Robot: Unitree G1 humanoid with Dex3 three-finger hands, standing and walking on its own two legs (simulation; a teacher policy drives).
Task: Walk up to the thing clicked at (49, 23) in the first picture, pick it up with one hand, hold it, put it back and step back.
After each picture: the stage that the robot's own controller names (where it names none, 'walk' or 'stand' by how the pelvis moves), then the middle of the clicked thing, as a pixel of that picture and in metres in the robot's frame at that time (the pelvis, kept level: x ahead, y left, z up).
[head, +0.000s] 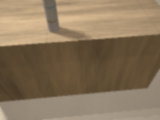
stand; (50, 11) +0.82 +0.19 +0.01
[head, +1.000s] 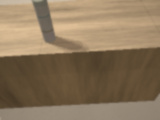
walk; (45, 20) +0.72 +0.23 +0.02
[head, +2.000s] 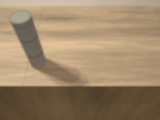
stand; (30, 43) +0.49 +0.22 +0.04
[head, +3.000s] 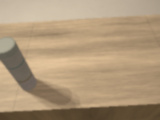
stand; (18, 67) +0.41 +0.27 +0.01
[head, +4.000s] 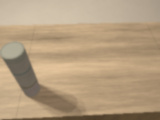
stand; (23, 73) +0.38 +0.23 +0.01
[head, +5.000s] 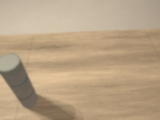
stand; (20, 84) +0.35 +0.24 +0.01
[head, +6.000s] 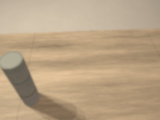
stand; (22, 82) +0.36 +0.24 +0.01
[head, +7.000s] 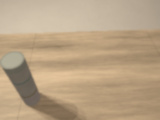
stand; (23, 82) +0.36 +0.23 +0.01
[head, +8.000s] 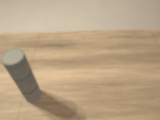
rise first; (24, 79) +0.36 +0.26 +0.01
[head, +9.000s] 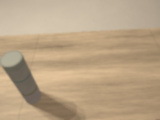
go down; (24, 80) +0.36 +0.26 +0.01
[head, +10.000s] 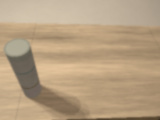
go down; (26, 72) +0.37 +0.22 +0.03
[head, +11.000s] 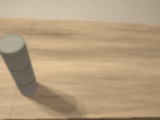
approach; (21, 69) +0.37 +0.23 +0.04
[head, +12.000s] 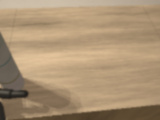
close; (2, 65) +0.37 +0.25 +0.08
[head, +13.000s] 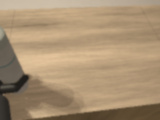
lift; (6, 65) +0.37 +0.23 +0.07
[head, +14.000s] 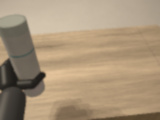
lift; (25, 61) +0.35 +0.18 +0.16
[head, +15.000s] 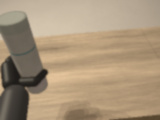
hold; (27, 58) +0.34 +0.18 +0.17
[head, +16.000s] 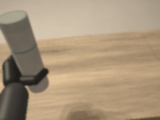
hold; (28, 57) +0.35 +0.17 +0.18
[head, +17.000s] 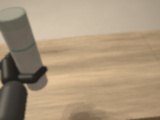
crouch; (26, 54) +0.34 +0.17 +0.19
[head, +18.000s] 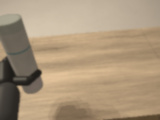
crouch; (22, 58) +0.36 +0.20 +0.15
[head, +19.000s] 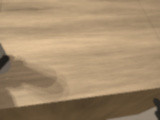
lower; out of the picture +0.43 +0.27 +0.09
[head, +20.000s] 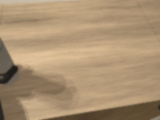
lower; out of the picture +0.40 +0.25 +0.08
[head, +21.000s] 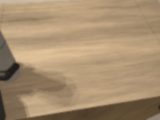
lower; out of the picture +0.41 +0.24 +0.08
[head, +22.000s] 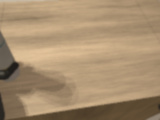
lower; out of the picture +0.41 +0.25 +0.09
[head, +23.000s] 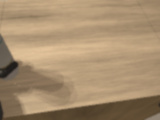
loosen; out of the picture +0.41 +0.25 +0.09
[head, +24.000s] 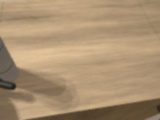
withdraw; out of the picture +0.39 +0.25 +0.08
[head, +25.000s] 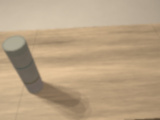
sink last; (26, 68) +0.39 +0.24 +0.05
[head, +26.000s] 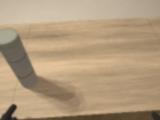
stand; (19, 62) +0.41 +0.25 +0.05
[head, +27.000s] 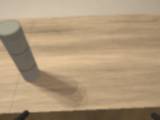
stand; (21, 55) +0.42 +0.25 +0.07
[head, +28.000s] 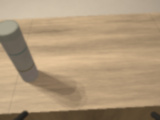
stand; (20, 55) +0.42 +0.25 +0.07
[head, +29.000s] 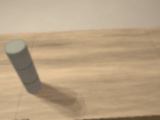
stand; (25, 69) +0.42 +0.24 +0.02
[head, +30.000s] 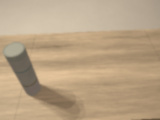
stand; (25, 72) +0.41 +0.25 +0.01
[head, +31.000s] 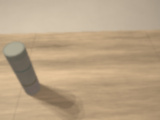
stand; (24, 71) +0.41 +0.25 +0.01
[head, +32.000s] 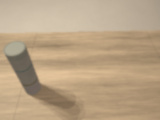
walk; (25, 71) +0.40 +0.25 +0.01
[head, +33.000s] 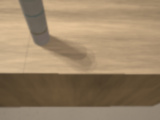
walk; (35, 17) +0.53 +0.20 +0.04
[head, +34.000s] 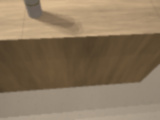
walk; out of the picture +0.72 +0.23 +0.04
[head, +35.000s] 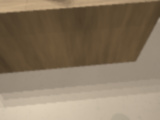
walk; out of the picture +0.96 +0.29 +0.04
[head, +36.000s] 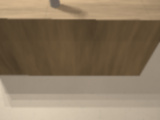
stand; out of the picture +1.03 +0.21 +0.01
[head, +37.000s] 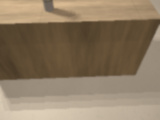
stand; out of the picture +1.05 +0.24 +0.00
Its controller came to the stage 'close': yes
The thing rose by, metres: 0.20
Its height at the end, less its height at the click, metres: +0.00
